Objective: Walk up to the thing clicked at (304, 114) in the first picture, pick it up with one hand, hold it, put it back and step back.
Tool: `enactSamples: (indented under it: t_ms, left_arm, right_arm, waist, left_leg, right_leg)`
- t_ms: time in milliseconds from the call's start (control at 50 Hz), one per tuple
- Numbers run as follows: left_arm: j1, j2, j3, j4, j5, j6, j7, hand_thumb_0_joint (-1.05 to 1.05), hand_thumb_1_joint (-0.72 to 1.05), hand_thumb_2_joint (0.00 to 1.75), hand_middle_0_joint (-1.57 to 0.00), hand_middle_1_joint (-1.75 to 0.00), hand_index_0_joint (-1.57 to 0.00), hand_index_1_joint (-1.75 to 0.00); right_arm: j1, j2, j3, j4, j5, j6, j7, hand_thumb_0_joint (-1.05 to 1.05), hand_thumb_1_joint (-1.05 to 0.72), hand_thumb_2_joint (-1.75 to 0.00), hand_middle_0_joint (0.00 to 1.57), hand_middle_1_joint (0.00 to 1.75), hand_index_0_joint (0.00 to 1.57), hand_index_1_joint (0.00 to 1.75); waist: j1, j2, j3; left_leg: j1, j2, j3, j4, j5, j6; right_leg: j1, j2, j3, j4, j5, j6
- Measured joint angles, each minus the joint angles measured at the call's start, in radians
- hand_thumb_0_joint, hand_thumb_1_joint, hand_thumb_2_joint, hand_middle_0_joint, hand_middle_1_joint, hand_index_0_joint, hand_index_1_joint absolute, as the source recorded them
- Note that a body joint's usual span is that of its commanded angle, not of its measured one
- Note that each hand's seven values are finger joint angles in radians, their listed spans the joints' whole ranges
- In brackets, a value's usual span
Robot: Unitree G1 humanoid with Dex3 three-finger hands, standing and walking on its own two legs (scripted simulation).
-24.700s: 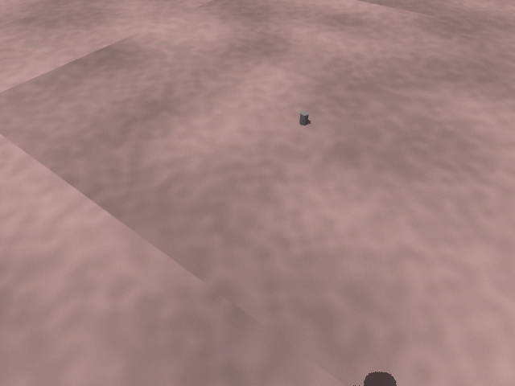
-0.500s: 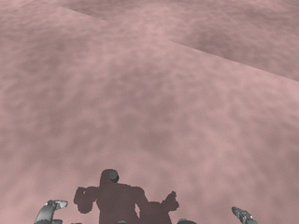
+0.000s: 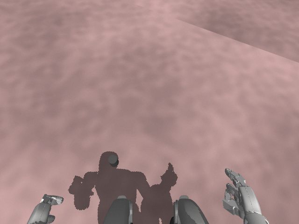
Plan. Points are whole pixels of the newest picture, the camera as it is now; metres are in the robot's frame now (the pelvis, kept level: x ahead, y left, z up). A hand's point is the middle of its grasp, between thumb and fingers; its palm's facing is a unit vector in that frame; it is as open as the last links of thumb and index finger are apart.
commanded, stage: rise first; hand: left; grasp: from above
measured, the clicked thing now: (113, 161) +0.45 +0.21 -0.63
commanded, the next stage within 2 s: approach in 1.90 s
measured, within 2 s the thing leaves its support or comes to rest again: neither
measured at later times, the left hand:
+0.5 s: hand (81, 188) +0.26 +0.28 -0.34, palm faces -0.45 -0.40 -0.80, open 13.9 cm
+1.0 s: hand (89, 172) +0.34 +0.29 -0.44, palm faces -0.47 -0.10 -0.88, open 14.0 cm
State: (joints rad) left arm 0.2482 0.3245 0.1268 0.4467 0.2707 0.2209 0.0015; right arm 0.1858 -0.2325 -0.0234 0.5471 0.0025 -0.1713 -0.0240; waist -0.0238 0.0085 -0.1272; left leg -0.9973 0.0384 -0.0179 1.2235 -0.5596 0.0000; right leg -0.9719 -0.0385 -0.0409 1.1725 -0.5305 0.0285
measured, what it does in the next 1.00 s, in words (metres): lowers itself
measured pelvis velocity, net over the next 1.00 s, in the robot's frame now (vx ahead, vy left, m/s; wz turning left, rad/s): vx -0.08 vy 0.00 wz -0.06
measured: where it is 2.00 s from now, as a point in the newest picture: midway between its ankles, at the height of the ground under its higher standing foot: outside the picture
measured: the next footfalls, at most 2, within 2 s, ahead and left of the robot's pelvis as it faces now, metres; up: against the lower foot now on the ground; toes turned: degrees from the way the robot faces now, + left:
none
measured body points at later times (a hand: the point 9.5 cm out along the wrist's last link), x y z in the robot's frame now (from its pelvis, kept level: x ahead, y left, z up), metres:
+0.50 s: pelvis -0.06 -0.01 -0.20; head +0.14 +0.00 +0.20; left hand +0.28 +0.30 -0.29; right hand +0.11 -0.28 -0.33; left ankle +0.01 +0.12 -0.64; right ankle +0.02 -0.14 -0.64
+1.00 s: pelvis -0.08 +0.00 -0.29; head +0.13 +0.04 +0.10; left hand +0.36 +0.29 -0.39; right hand -0.02 -0.29 -0.41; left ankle +0.01 +0.12 -0.64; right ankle +0.01 -0.14 -0.64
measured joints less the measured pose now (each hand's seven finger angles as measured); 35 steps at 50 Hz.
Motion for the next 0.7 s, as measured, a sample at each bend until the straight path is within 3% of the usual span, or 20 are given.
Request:
enactSamples:
  t_ms: [100, 300, 460, 580, 700]
  left_arm:
    - [-0.061, 0.029, -0.005, 0.048, 0.073, -0.054, 0.008, 0.0, -0.51, 0.95, -0.06, -1.11, -0.07, -1.09]
    - [-0.311, 0.094, -0.005, 0.2, 0.305, -0.234, 0.058, 0.0, -0.49, 0.96, -0.06, -1.1, -0.07, -1.09]
    - [-0.542, 0.151, -0.001, 0.321, 0.475, -0.321, 0.107, 0.0, -0.51, 0.99, -0.07, -1.09, -0.08, -1.09]
    - [-0.707, 0.214, 0.002, 0.436, 0.568, -0.361, 0.128, 0.0, -0.51, 1.01, -0.08, -1.08, -0.08, -1.08]
    - [-0.81, 0.255, -0.001, 0.541, 0.657, -0.395, 0.142, 0.0, -0.51, 1.02, -0.08, -1.08, -0.08, -1.08]
  right_arm:
    - [-0.017, -0.012, -0.001, -0.003, -0.004, -0.029, 0.01, 0.01, -0.87, -0.89, 0.2, 0.3, 0.2, 0.3]
    - [-0.085, -0.058, -0.031, 0.064, -0.004, -0.045, 0.05, 0.01, -0.85, -0.88, 0.2, 0.3, 0.2, 0.3]
    - [-0.109, -0.066, -0.05, 0.121, -0.015, -0.011, 0.068, 0.01, -0.87, -0.89, 0.2, 0.3, 0.2, 0.3]
    - [-0.095, -0.05, -0.046, 0.159, -0.03, 0.024, 0.074, 0.01, -0.88, -0.89, 0.2, 0.3, 0.2, 0.3]
    - [-0.06, -0.038, -0.038, 0.181, -0.038, 0.059, 0.082, 0.01, -0.88, -0.89, 0.2, 0.3, 0.2, 0.3]
  waist:
    - [-0.002, -0.001, -0.022]
    - [-0.005, -0.004, -0.058]
    - [0.001, 0.009, -0.034]
    - [-0.01, 0.011, -0.004]
    - [-0.041, 0.011, 0.006]
  left_leg:
    - [-0.139, -0.004, -0.004, 0.117, -0.035, 0.0]
    - [-0.536, -0.01, -0.006, 0.46, -0.116, -0.004]
    - [-0.813, -0.009, -0.026, 0.69, -0.128, -0.011]
    - [-0.949, -0.008, -0.045, 0.812, -0.119, -0.015]
    - [-1.03, -0.009, -0.058, 0.888, -0.11, -0.009]
  right_leg:
    - [-0.14, -0.005, 0.002, 0.122, -0.039, -0.001]
    - [-0.546, -0.013, 0.022, 0.482, -0.129, -0.003]
    - [-0.822, -0.008, 0.019, 0.712, -0.141, -0.014]
    - [-0.953, -0.003, 0.01, 0.824, -0.128, -0.018]
    - [-1.024, 0.0, 0.003, 0.886, -0.113, -0.013]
